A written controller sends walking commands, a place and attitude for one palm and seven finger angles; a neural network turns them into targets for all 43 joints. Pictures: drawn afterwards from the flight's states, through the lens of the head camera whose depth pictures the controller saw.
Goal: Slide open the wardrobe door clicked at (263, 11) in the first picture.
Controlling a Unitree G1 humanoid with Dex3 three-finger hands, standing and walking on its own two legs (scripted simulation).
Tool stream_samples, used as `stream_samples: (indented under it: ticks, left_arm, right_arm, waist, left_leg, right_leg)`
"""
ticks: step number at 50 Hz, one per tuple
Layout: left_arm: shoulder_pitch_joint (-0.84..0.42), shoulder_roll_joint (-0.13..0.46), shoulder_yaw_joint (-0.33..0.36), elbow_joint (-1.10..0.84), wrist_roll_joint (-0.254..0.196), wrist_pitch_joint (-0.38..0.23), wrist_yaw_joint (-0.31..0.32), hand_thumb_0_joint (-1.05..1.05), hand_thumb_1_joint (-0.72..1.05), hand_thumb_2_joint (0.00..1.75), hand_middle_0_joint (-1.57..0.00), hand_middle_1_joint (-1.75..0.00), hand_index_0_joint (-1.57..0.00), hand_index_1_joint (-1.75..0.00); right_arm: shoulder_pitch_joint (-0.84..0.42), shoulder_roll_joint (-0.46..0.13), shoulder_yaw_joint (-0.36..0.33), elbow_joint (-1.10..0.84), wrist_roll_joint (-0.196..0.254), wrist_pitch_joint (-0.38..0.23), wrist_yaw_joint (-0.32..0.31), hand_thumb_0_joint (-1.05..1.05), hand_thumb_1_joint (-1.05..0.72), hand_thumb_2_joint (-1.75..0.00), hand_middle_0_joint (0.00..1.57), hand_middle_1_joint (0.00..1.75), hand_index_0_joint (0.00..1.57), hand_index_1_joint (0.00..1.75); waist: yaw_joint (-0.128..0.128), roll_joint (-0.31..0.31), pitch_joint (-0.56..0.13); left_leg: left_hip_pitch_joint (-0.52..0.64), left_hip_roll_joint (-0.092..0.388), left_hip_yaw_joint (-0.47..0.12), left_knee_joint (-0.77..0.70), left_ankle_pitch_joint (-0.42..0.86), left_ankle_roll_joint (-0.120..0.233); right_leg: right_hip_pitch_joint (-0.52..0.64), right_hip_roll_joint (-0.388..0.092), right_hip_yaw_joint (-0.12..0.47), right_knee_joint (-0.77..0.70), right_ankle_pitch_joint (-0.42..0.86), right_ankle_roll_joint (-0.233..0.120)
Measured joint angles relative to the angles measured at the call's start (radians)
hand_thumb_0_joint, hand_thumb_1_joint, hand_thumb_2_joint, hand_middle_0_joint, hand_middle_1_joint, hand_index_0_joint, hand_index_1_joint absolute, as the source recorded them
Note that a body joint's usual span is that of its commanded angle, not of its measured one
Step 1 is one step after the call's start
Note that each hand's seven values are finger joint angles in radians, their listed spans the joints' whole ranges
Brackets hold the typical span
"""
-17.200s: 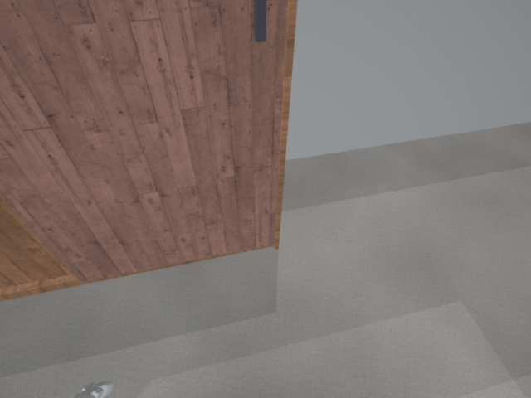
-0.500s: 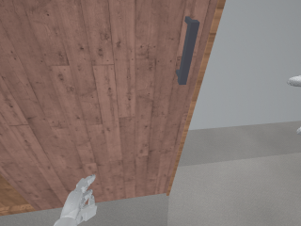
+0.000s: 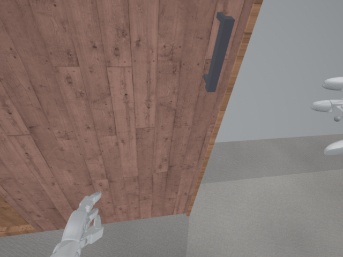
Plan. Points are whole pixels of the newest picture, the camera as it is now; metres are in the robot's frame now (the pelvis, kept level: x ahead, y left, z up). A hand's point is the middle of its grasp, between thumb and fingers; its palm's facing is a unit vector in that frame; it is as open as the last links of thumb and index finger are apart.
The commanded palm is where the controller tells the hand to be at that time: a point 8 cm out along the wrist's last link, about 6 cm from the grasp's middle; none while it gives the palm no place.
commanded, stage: move the hooked fingers beside the handle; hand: right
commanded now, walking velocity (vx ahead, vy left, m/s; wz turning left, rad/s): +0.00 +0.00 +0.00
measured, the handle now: (215, 54) +0.50 -0.09 +0.27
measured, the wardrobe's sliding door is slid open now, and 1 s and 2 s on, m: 0.00 0.00 0.00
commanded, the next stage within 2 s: none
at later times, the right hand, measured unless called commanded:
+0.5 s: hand (298, 103) +0.33 -0.23 +0.26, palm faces -0.10 +0.99 -0.11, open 14.0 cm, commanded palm +0.30 -0.29 +0.27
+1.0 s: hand (280, 87) +0.39 -0.22 +0.25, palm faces -0.03 +1.00 -0.08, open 14.0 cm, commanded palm +0.35 -0.26 +0.27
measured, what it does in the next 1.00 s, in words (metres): stands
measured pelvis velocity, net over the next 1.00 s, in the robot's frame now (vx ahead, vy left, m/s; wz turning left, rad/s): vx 0.01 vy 0.00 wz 0.01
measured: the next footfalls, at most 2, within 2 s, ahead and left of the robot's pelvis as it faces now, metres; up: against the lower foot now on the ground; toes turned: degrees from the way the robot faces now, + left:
none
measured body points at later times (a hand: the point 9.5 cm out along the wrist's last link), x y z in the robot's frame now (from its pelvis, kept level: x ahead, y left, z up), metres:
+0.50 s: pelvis +0.01 +0.01 +0.00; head -0.01 +0.03 +0.45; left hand +0.21 +0.23 -0.06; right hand +0.33 -0.28 +0.26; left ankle +0.01 +0.12 -0.74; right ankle -0.01 -0.11 -0.74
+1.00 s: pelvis +0.01 +0.00 +0.00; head +0.00 +0.03 +0.45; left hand +0.20 +0.24 -0.07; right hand +0.38 -0.27 +0.26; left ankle +0.01 +0.12 -0.74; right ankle -0.01 -0.11 -0.74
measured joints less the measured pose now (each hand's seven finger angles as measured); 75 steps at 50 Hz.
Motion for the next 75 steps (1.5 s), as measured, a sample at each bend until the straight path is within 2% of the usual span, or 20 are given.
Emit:
stream_samples:
  ticks: [5,8,12,15,17,20,24,26,28,31,34,39,42,47,51,59,67,75]
  left_arm:
    - [-0.005,-0.015,-0.011,-0.006,0.012,0.012,0.0,0.02,0.9,0.9,-0.2,-0.3,-0.2,-0.3]
    - [0.008,-0.028,-0.018,-0.001,0.019,0.006,-0.003,0.02,0.9,0.9,-0.2,-0.3,-0.2,-0.3]
    - [0.019,-0.024,-0.016,0.011,0.009,-0.003,-0.004,0.01,0.9,0.9,-0.2,-0.3,-0.2,-0.3]
    - [0.016,-0.007,-0.005,0.011,0.0,-0.003,0.0,0.01,0.9,0.9,-0.2,-0.3,-0.2,-0.3]
    - [0.012,0.003,0.001,0.012,-0.002,-0.001,0.004,0.01,0.9,0.9,-0.2,-0.3,-0.2,-0.3]
    - [0.004,0.005,0.004,0.016,0.003,0.004,0.01,0.01,0.9,0.9,-0.2,-0.3,-0.2,-0.3]
    - [0.002,-0.014,-0.006,0.02,0.018,0.008,0.008,0.02,0.9,0.9,-0.2,-0.3,-0.2,-0.3]
    - [0.008,-0.025,-0.008,0.018,0.021,0.01,0.003,0.02,0.9,0.9,-0.2,-0.3,-0.2,-0.3]
    - [0.014,-0.03,-0.007,0.015,0.018,0.015,-0.002,0.02,0.9,0.9,-0.2,-0.3,-0.2,-0.3]
    - [0.022,-0.023,0.0,0.008,0.01,0.026,-0.006,0.01,0.9,0.9,-0.2,-0.3,-0.2,-0.3]
    - [0.028,-0.006,0.01,0.006,0.005,0.038,-0.005,0.01,0.9,0.9,-0.2,-0.3,-0.2,-0.3]
    - [0.034,0.006,0.019,0.022,0.01,0.042,0.01,0.01,0.9,0.9,-0.2,-0.3,-0.2,-0.3]
    - [0.025,-0.006,0.013,0.037,0.016,0.04,0.015,0.02,0.9,0.9,-0.2,-0.3,-0.2,-0.3]
    - [0.011,-0.024,0.01,0.032,0.011,0.043,0.014,0.01,0.9,0.9,-0.2,-0.3,-0.2,-0.3]
    - [0.007,-0.021,0.012,0.023,0.011,0.053,0.013,0.01,0.9,0.9,-0.2,-0.3,-0.2,-0.3]
    - [0.034,-0.023,0.014,0.038,0.019,0.069,0.013,0.01,0.9,0.9,-0.2,-0.3,-0.2,-0.3]
    - [0.044,-0.018,0.025,0.051,0.013,0.082,0.019,0.01,0.9,0.9,-0.2,-0.3,-0.2,-0.3]
    - [0.071,-0.02,0.03,0.07,0.022,0.083,0.021,0.01,0.9,0.9,-0.2,-0.3,-0.2,-0.3]
  right_arm:
    - [0.106,0.046,-0.015,-0.115,0.061,-0.03,0.055,-0.01,0.5,-0.3,0.3,1.2,0.3,1.2]
    - [0.111,0.041,-0.053,-0.13,0.088,-0.062,0.056,-0.01,0.5,-0.3,0.3,1.2,0.3,1.2]
    - [0.017,0.013,-0.066,-0.023,0.059,-0.046,0.019,-0.01,0.5,-0.3,0.3,1.2,0.31,1.2]
    - [-0.04,0.003,-0.017,0.045,0.01,-0.01,-0.002,-0.01,0.51,-0.3,0.3,1.2,0.3,1.2]
    - [-0.054,0.014,0.031,0.057,-0.008,0.001,-0.002,-0.01,0.51,-0.3,0.3,1.2,0.3,1.2]
    - [-0.052,0.056,0.076,0.026,0.003,-0.011,0.017,-0.01,0.51,-0.3,0.29,1.2,0.29,1.2]
    - [-0.045,0.1,0.067,-0.017,0.04,-0.063,0.012,-0.01,0.5,-0.3,0.3,1.2,0.3,1.2]
    - [-0.059,0.098,0.045,-0.002,0.042,-0.073,-0.01,-0.01,0.5,-0.3,0.3,1.2,0.3,1.2]
    - [-0.084,0.079,0.026,0.037,0.025,-0.058,-0.038,-0.01,0.5,-0.3,0.3,1.2,0.3,1.2]
    - [-0.121,0.046,0.023,0.104,-0.006,-0.014,-0.062,-0.01,0.5,-0.3,0.3,1.2,0.3,1.2]
    - [-0.126,0.037,0.047,0.125,-0.024,0.015,-0.053,-0.01,0.5,-0.3,0.3,1.2,0.3,1.2]
    - [-0.112,0.101,0.1,0.06,0.0,-0.025,-0.037,-0.01,0.5,-0.3,0.29,1.2,0.29,1.2]
    - [-0.133,0.132,0.108,0.056,0.013,-0.05,-0.054,-0.01,0.5,-0.3,0.3,1.2,0.3,1.2]
    - [-0.215,0.12,0.119,0.145,-0.024,-0.023,-0.116,-0.01,0.5,-0.3,0.3,1.2,0.3,1.2]
    - [-0.261,0.108,0.144,0.205,-0.047,0.006,-0.131,-0.01,0.5,-0.3,0.3,1.2,0.3,1.2]
    - [-0.284,0.149,0.155,0.215,-0.028,-0.041,-0.131,-0.01,0.5,-0.3,0.3,1.2,0.3,1.2]
    - [-0.37,0.141,0.192,0.34,-0.062,-0.017,-0.183,-0.01,0.5,-0.3,0.3,1.2,0.3,1.2]
    - [-0.418,0.169,0.181,0.384,-0.051,-0.087,-0.195,-0.01,0.5,-0.3,0.3,1.2,0.3,1.2]
  waist:
    - [0.018,0.003,-0.001]
    - [0.019,0.015,-0.018]
    - [0.006,0.018,-0.024]
    - [-0.001,0.007,-0.011]
    - [0.0,0.0,0.001]
    - [0.009,0.001,0.013]
    - [0.033,0.016,0.001]
    - [0.043,0.022,-0.014]
    - [0.05,0.023,-0.025]
    - [0.051,0.017,-0.028]
    - [0.046,0.008,-0.021]
    - [0.033,0.012,-0.007]
    - [0.037,0.024,-0.011]
    - [0.05,0.03,-0.02]
    - [0.057,0.021,-0.015]
    - [0.062,0.029,-0.026]
    - [0.077,0.032,-0.016]
    - [0.094,0.04,-0.026]
  left_leg:
    - [0.006,-0.003,-0.008,-0.003,-0.002,0.002]
    - [0.021,-0.01,-0.007,-0.006,-0.01,0.005]
    - [0.029,-0.013,0.001,-0.005,-0.016,0.008]
    - [0.018,-0.008,0.006,0.001,-0.014,0.007]
    - [0.008,-0.004,0.008,0.004,-0.012,0.005]
    - [0.0,0.001,0.006,0.007,-0.011,0.004]
    - [0.001,-0.002,-0.004,0.007,-0.015,0.005]
    - [0.001,-0.005,-0.01,0.007,-0.018,0.007]
    - [0.0,-0.009,-0.015,0.009,-0.022,0.008]
    - [-0.008,-0.01,-0.017,0.013,-0.024,0.008]
    - [-0.016,-0.007,-0.015,0.014,-0.023,0.006]
    - [-0.012,-0.002,-0.009,0.016,-0.026,0.004]
    - [-0.007,-0.002,-0.008,0.016,-0.029,0.005]
    - [-0.012,-0.004,-0.012,0.019,-0.029,0.006]
    - [-0.022,-0.002,-0.014,0.017,-0.025,0.005]
    - [-0.023,-0.001,-0.018,0.014,-0.025,0.003]
    - [-0.036,-0.002,-0.018,0.011,-0.018,0.003]
    - [-0.034,-0.005,-0.024,-0.004,-0.01,0.003]
  right_leg:
    - [0.014,-0.002,-0.007,-0.013,0.0,0.001]
    - [0.029,-0.009,-0.007,-0.014,-0.008,0.005]
    - [0.031,-0.012,0.001,-0.006,-0.015,0.011]
    - [0.017,-0.008,0.006,0.001,-0.012,0.009]
    - [0.006,-0.004,0.009,0.003,-0.008,0.007]
    - [0.002,0.001,0.008,-0.003,-0.002,0.004]
    - [0.014,-0.001,-0.003,-0.016,-0.004,0.006]
    - [0.019,-0.004,-0.008,-0.02,-0.007,0.008]
    - [0.021,-0.008,-0.013,-0.021,-0.011,0.01]
    - [0.014,-0.009,-0.015,-0.017,-0.014,0.011]
    - [0.004,-0.006,-0.013,-0.014,-0.013,0.008]
    - [0.004,-0.001,-0.006,-0.011,-0.014,0.005]
    - [0.009,-0.002,-0.005,-0.012,-0.016,0.006]
    - [0.007,-0.004,-0.009,-0.013,-0.016,0.009]
    - [-0.002,-0.001,-0.011,-0.015,-0.012,0.006]
    - [0.002,0.001,-0.015,-0.025,-0.01,0.005]
    - [-0.015,-0.001,-0.015,-0.02,-0.007,0.004]
    - [-0.009,-0.002,-0.02,-0.037,0.0,0.004]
